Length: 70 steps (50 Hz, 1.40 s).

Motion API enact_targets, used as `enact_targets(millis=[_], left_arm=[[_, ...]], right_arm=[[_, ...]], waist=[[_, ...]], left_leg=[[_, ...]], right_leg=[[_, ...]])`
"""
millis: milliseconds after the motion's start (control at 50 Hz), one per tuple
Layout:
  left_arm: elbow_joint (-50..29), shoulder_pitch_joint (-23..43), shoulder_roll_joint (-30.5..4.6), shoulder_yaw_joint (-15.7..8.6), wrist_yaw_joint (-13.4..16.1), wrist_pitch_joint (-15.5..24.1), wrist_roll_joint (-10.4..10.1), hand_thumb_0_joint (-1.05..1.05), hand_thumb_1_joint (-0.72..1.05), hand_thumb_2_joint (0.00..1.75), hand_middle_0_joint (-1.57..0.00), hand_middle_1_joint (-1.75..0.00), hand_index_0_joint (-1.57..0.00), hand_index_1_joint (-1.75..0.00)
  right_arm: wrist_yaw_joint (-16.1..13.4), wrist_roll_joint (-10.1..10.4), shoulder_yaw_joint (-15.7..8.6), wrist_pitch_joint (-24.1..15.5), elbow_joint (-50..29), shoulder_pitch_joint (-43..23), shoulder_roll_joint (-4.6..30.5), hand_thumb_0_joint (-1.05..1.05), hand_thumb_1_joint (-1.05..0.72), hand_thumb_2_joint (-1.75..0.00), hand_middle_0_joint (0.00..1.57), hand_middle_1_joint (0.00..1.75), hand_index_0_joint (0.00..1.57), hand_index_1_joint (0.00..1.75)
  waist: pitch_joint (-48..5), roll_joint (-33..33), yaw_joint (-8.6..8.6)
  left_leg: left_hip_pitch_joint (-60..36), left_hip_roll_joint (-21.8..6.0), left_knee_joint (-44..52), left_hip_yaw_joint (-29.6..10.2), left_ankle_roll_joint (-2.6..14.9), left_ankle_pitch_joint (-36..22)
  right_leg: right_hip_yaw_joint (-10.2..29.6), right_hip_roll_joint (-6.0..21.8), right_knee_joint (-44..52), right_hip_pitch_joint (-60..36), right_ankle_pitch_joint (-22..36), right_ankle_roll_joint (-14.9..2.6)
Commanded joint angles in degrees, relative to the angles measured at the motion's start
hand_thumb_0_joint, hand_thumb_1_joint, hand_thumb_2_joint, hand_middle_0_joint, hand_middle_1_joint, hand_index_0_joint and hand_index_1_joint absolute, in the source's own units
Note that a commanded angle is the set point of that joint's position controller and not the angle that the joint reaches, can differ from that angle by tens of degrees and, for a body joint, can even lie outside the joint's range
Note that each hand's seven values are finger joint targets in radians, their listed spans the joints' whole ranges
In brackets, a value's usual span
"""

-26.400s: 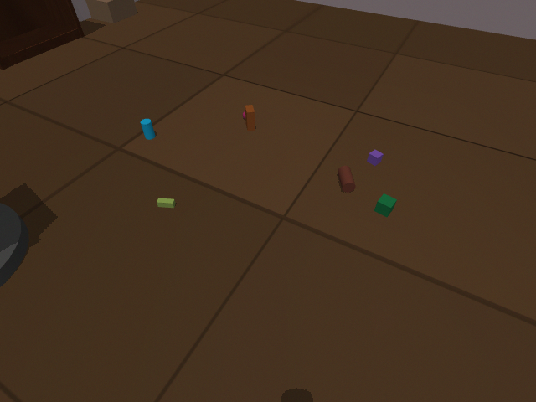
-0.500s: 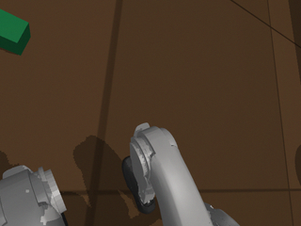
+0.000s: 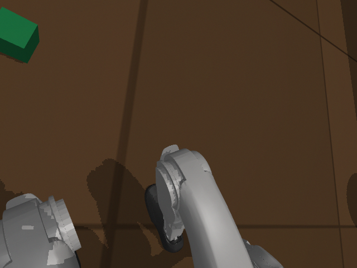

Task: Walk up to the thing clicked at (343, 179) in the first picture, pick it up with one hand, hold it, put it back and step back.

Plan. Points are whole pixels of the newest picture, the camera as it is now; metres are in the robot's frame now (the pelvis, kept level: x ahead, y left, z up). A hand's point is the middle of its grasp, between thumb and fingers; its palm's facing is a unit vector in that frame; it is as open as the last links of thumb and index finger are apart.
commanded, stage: open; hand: left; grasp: from above
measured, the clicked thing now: out of the picture +0.47 +0.35 -0.27
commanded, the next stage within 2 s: withdraw in 0.04 s
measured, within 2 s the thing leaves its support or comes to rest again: neither
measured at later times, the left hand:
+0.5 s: hand out of the picture +0.47 +0.37 -0.15, palm faces -0.27 -0.09 -0.96, open 14.0 cm
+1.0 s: hand out of the picture +0.43 +0.34 -0.12, palm faces -0.47 -0.12 -0.88, open 13.9 cm
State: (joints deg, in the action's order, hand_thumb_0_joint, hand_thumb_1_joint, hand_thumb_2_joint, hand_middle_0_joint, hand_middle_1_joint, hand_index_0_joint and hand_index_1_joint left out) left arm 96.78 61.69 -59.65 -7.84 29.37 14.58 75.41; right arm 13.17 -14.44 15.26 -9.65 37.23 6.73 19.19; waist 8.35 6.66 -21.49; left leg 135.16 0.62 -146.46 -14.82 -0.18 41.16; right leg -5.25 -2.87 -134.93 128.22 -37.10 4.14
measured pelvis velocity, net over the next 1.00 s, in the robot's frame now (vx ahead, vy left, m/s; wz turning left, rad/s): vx -0.01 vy -0.01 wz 0.10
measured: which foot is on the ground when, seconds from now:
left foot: down 0.00-1.00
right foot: down 0.00-1.00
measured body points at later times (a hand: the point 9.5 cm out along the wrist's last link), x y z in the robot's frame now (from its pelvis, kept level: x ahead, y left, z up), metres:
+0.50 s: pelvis +0.01 +0.00 +0.01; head +0.24 +0.12 +0.37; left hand +0.48 +0.37 -0.10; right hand +0.07 -0.26 -0.06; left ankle +0.06 +0.12 -0.27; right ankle +0.12 -0.14 -0.27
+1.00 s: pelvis -0.01 -0.01 +0.04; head +0.21 +0.10 +0.41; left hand +0.45 +0.35 -0.07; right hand +0.08 -0.30 -0.04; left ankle +0.06 +0.12 -0.27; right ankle +0.12 -0.14 -0.27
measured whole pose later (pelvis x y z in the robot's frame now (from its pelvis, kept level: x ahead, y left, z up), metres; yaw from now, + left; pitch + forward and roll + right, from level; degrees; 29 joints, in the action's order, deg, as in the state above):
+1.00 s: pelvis -0.01 -0.01 +0.04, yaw +6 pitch +32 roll -10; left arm 81.2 59.2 -48.4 -2.6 14.0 17.2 72.8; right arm 7.0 -7.6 6.8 1.0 37.4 8.9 19.5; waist -0.6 1.5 -15.1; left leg 131.9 1.3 -136.5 -10.0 -1.1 36.7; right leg -2.0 -0.4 -129.6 126.8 -35.2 3.2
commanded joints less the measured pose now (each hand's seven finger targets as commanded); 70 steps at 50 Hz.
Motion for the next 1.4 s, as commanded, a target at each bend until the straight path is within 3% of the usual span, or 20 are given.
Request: enact_targets(millis=[0, 80, 180, 200, 240, 320, 360, 380, 440, 600, 680, 800, 840, 920, 1000, 1100, 1160, 1240, 1320, 1380], left_arm=[[-8.4, 15.3, -12.9, -0.2, 2.5, 1.4, 0.1, 0.00, -0.50, 1.01, -0.09, -0.98, -0.08, -0.99], [-6.7, 14.7, -13.4, -0.5, 3.4, 1.4, 1.1, 0.00, -0.52, 1.02, -0.07, -0.99, -0.07, -1.00], [-6.8, 14.9, -12.4, 0.0, 4.5, 0.9, 1.2, 0.00, -0.52, 0.99, -0.07, -1.02, -0.08, -1.01], [-7.1, 14.9, -14.6, -1.9, 4.9, 0.6, 1.0, 0.00, -0.51, 0.98, -0.07, -1.02, -0.08, -1.01], [-9.4, 16.4, -14.9, -2.4, 5.2, -0.3, 1.5, 0.00, -0.51, 0.98, -0.07, -1.02, -0.08, -1.01], [-17.7, 15.7, -14.4, -4.3, 4.9, -2.4, 0.0, 0.00, -0.53, 0.99, -0.07, -1.01, -0.07, -1.01], [-22.8, 14.4, -12.1, -3.1, 3.0, -3.6, -1.6, 0.00, -0.53, 1.00, -0.07, -1.01, -0.07, -1.01], [-25.1, 12.5, -13.1, -4.6, 1.9, -4.5, -1.9, 0.00, -0.54, 1.00, -0.07, -1.00, -0.07, -1.01], [-29.1, 8.9, -8.6, -2.5, -2.7, -7.4, -4.2, 0.00, -0.54, 1.00, -0.08, -0.99, -0.07, -1.00], [-30.6, 10.7, 7.5, 7.4, -18.9, -9.0, -11.2, 0.00, -0.52, 1.01, -0.09, -1.00, -0.08, -1.01], [-29.7, 11.0, 4.9, 7.1, -23.6, -6.3, -12.3, 0.00, -0.51, 1.00, -0.11, -0.99, -0.10, -1.01], [-28.5, 12.7, -2.3, 3.3, -21.0, 0.6, -8.1, 0.00, -0.49, 0.99, -0.12, -0.98, -0.11, -0.99], [-27.6, 14.7, -3.8, 2.5, -18.2, 2.3, -6.0, 0.00, -0.51, 1.00, -0.10, -0.98, -0.09, -0.99], [-23.0, 16.2, -1.9, 3.4, -12.6, 3.1, -2.6, 0.00, -0.51, 1.00, -0.09, -1.00, -0.09, -1.00], [-25.4, 22.3, -5.1, 1.8, -7.9, 2.8, -1.1, 0.00, -0.47, 0.96, -0.12, -0.97, -0.12, -0.97], [-29.9, 21.4, -8.6, -2.4, -4.2, -0.3, -1.4, 0.00, -0.45, 0.94, -0.14, -0.94, -0.14, -0.94], [-28.8, 21.0, -7.7, -2.0, -4.9, -3.2, -2.1, 0.00, -0.44, 0.93, -0.16, -0.91, -0.16, -0.91], [-22.5, 15.4, -2.2, 1.5, -9.3, -6.2, -4.6, 0.00, -0.35, 0.84, -0.23, -0.83, -0.21, -0.83], [-28.0, 10.8, -3.9, -0.4, -15.3, -7.2, -8.3, 0.00, -0.17, 0.83, -0.22, -0.58, -0.20, -0.60], [-33.8, 5.1, -0.1, -0.2, -19.9, -7.0, -12.6, 0.00, 0.06, 0.77, -0.20, -0.45, -0.19, -0.46]], right_arm=[[-0.9, 0.1, -5.1, 0.6, 0.8, 10.9, 18.5, 0.00, -0.89, -0.90, 0.20, 0.30, 0.20, 0.30], [-0.8, 0.1, -4.9, 0.6, 0.6, 10.4, 18.6, 0.00, -0.88, -0.90, 0.20, 0.30, 0.20, 0.30], [-0.9, -0.1, -5.3, 0.5, 0.2, 10.1, 18.9, 0.00, -0.90, -0.90, 0.20, 0.30, 0.20, 0.30], [-0.9, -0.1, -5.6, 0.4, 0.4, 10.8, 19.3, 0.00, -0.90, -0.90, 0.20, 0.30, 0.20, 0.30], [-0.7, -0.2, -6.2, 0.0, 0.4, 11.6, 19.1, 0.00, -0.90, -0.90, 0.20, 0.30, 0.20, 0.30], [-0.1, 0.6, -7.8, -0.4, 0.1, 11.2, 18.1, 0.00, -0.91, -0.90, 0.20, 0.30, 0.20, 0.30], [0.2, 1.9, -9.4, 0.1, 0.8, 11.3, 17.1, 0.00, -0.91, -0.90, 0.20, 0.30, 0.20, 0.30], [0.3, 2.2, -10.5, 0.3, 0.5, 11.6, 17.2, 0.00, -0.91, -0.90, 0.20, 0.30, 0.20, 0.30], [0.8, 4.3, -12.8, 2.3, 1.2, 12.2, 15.8, 0.00, -0.90, -0.90, 0.20, 0.30, 0.20, 0.30], [-1.5, 8.2, -15.8, 8.0, 1.0, 16.2, 14.3, 0.00, -0.91, -0.90, 0.20, 0.30, 0.20, 0.30], [-4.4, 8.5, -15.5, 9.1, -0.4, 15.3, 14.1, 0.00, -0.90, -0.90, 0.20, 0.30, 0.20, 0.30], [-6.7, 8.1, -13.1, 10.5, -1.4, 12.9, 12.3, 0.00, -0.90, -0.90, 0.20, 0.30, 0.20, 0.30], [-7.0, 7.7, -12.3, 10.8, -1.5, 12.2, 12.4, 0.00, -0.90, -0.90, 0.20, 0.30, 0.20, 0.30], [-6.9, 6.8, -11.9, 10.6, -0.6, 12.4, 12.8, 0.00, -0.90, -0.90, 0.20, 0.30, 0.20, 0.30], [-6.8, 6.0, -12.2, 9.8, 0.3, 13.5, 13.4, 0.00, -0.90, -0.90, 0.20, 0.30, 0.20, 0.30], [-6.8, 6.2, -14.2, 8.6, 0.3, 14.1, 14.0, 0.00, -0.90, -0.90, 0.20, 0.30, 0.20, 0.30], [-6.6, 6.7, -15.0, 8.0, 1.0, 14.8, 13.6, 0.00, -0.90, -0.90, 0.20, 0.30, 0.20, 0.30], [-6.2, 7.3, -14.7, 8.0, 2.4, 16.4, 12.3, 0.00, -0.89, -0.90, 0.20, 0.30, 0.20, 0.30], [-6.3, 8.4, -15.9, 8.8, 0.0, 15.8, 13.0, 0.00, -0.89, -0.90, 0.20, 0.30, 0.20, 0.30], [-6.0, 9.1, -16.9, 9.7, -0.7, 17.1, 12.6, 0.00, -0.89, -0.90, 0.20, 0.30, 0.20, 0.30]], waist=[[-38.1, -33.6, -3.04], [-35.2, -32.9, -3.00], [-36.9, -33.4, -2.26], [-38.0, -32.9, -1.85], [-39.2, -34.3, -2.08], [-45.7, -38.4, 0.98], [-49.2, -42.6, 3.40], [-51.2, -42.7, 4.43], [-53.6, -41.0, 7.18], [-42.5, -21.8, 2.43], [-39.4, -14.7, 3.15], [-43.6, -18.1, 6.36], [-44.8, -20.8, 6.29], [-44.6, -25.4, 5.04], [-48.5, -30.4, 4.50], [-55.8, -33.8, 6.31], [-56.6, -33.6, 6.37], [-49.3, -25.9, 5.19], [-53.9, -24.4, 7.86], [-54.0, -23.9, 9.36]], left_leg=[[-33.1, -2.4, 17.1, 5.4, -0.60, -14.8], [-30.5, -2.1, 16.7, 6.0, -0.38, -13.7], [-30.7, -2.0, 17.4, 6.1, -0.30, -13.5], [-31.9, -2.2, 17.6, 5.6, -0.42, -14.0], [-32.6, -2.1, 17.1, 6.3, -0.33, -14.0], [-35.6, -1.9, 18.4, 7.2, -0.65, -15.5], [-37.7, -1.8, 20.6, 7.3, -1.09, -15.4], [-38.7, -1.5, 20.6, 7.9, -1.10, -16.7], [-37.4, -1.1, 22.0, 9.7, -0.53, -17.8], [-30.0, -0.2, 26.4, 9.1, 1.40, -12.4], [-27.0, 0.4, 26.2, 10.1, 1.77, -9.4], [-28.1, 0.6, 25.4, 11.7, 1.41, -8.2], [-28.8, 0.6, 25.1, 11.9, 1.39, -7.7], [-32.0, 0.5, 25.8, 11.4, 0.96, -8.3], [-34.1, 0.5, 24.7, 11.8, 0.69, -9.2], [-38.4, 0.4, 25.9, 11.6, 0.45, -10.4], [-38.9, 0.1, 26.6, 11.9, 0.64, -10.1], [-31.7, 0.6, 26.5, 12.1, 1.74, -8.5], [-35.5, 0.4, 28.4, 11.4, 1.53, -13.3], [-37.7, 0.4, 30.2, 11.5, 1.08, -17.1]], right_leg=[[-10.2, -1.4, 8.4, -17.4, 14.8, -5.12], [-10.0, -1.5, 8.4, -16.1, 13.9, -5.23], [-10.0, -1.6, 8.6, -16.3, 14.0, -5.21], [-10.2, -1.4, 8.3, -16.3, 14.5, -5.11], [-9.7, -1.4, 8.2, -16.0, 14.6, -5.14], [-8.9, -1.1, 8.4, -17.0, 15.4, -5.61], [-8.5, -0.9, 8.2, -15.5, 14.7, -6.18], [-7.9, -0.7, 8.6, -16.3, 15.5, -6.13], [-6.1, -0.5, 10.5, -16.6, 15.8, -6.36], [-4.2, 0.2, 18.3, -19.2, 12.2, -6.20], [-3.0, 0.8, 21.4, -21.7, 8.0, -6.38], [-2.3, 1.0, 20.1, -21.7, 5.8, -6.26], [-2.6, 0.8, 19.2, -20.4, 5.6, -6.26], [-4.2, 0.7, 17.0, -16.5, 7.0, -6.39], [-4.6, 0.8, 15.5, -16.2, 8.3, -6.34], [-4.4, 1.4, 14.1, -15.5, 9.8, -6.48], [-3.7, 1.4, 14.8, -15.7, 9.8, -6.63], [-3.4, 1.0, 17.4, -16.6, 8.2, -6.31], [-3.1, 1.5, 18.1, -21.7, 11.6, -6.09], [-2.8, 1.8, 19.7, -24.7, 13.8, -6.22]])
